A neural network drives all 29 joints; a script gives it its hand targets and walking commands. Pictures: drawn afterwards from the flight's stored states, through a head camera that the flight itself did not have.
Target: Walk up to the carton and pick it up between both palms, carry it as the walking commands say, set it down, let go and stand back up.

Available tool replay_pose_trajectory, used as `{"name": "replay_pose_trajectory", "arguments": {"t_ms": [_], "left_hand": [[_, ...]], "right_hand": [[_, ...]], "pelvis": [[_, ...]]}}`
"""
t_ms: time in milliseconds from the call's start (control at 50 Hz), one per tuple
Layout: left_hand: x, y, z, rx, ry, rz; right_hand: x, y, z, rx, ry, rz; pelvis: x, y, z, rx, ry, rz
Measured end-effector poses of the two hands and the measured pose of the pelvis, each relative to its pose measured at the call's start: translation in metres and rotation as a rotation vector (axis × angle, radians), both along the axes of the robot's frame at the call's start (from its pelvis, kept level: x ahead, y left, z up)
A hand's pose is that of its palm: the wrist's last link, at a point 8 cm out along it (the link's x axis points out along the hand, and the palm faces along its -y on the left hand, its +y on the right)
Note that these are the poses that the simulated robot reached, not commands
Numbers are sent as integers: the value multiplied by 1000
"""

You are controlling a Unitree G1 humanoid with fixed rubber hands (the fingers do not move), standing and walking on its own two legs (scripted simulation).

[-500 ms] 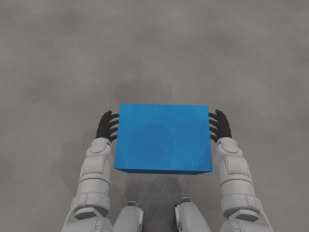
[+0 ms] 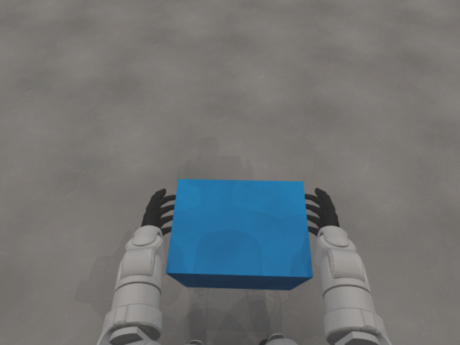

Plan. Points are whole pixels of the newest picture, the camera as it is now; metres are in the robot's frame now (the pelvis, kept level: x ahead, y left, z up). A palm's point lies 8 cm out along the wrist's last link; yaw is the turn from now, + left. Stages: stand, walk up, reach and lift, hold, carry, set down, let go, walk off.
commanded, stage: reach and lift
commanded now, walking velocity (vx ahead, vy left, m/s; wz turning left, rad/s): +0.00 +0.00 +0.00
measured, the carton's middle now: (239, 239) +0.33 +0.00 -0.10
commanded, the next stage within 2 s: hold in 1.80 s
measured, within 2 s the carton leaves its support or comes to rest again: neither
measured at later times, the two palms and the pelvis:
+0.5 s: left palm (145, 220) +0.32 +0.15 +0.03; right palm (343, 223) +0.30 -0.17 +0.04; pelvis +0.00 +0.00 +0.03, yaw +0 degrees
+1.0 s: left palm (133, 222) +0.29 +0.16 +0.07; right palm (350, 222) +0.29 -0.16 +0.08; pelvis +0.00 +0.00 +0.03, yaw +0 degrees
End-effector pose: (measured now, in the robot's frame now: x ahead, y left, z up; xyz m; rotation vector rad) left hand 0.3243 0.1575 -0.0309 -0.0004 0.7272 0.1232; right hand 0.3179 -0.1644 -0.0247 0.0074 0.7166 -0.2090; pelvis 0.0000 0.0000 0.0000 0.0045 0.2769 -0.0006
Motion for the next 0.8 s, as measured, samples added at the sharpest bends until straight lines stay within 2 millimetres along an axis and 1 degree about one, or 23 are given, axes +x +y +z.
{"name": "replay_pose_trajectory", "arguments": {"t_ms": [100,180,260,440,560,800], "left_hand": [[-4,1,13,11,-2,-12],[-8,1,20,9,3,-14],[-9,1,30,11,-8,-19],[-8,-3,57,28,-24,-42],[-10,-4,71,31,-33,-50],[-22,-3,98,49,-52,-50]], "right_hand": [[-4,2,15,-8,-3,0],[-9,2,24,-10,0,-5],[-10,2,35,-12,-14,-7],[-15,-2,60,-25,-33,-12],[-17,-3,76,-33,-43,-12],[-27,-1,102,-36,-68,-4]], "pelvis": [[-2,-2,8,-2,-46,5],[-3,-3,12,-2,-83,9],[-3,-3,15,-5,-115,9],[2,-1,23,-8,-194,7],[6,-1,27,-10,-243,0],[9,3,32,-11,-325,2]]}}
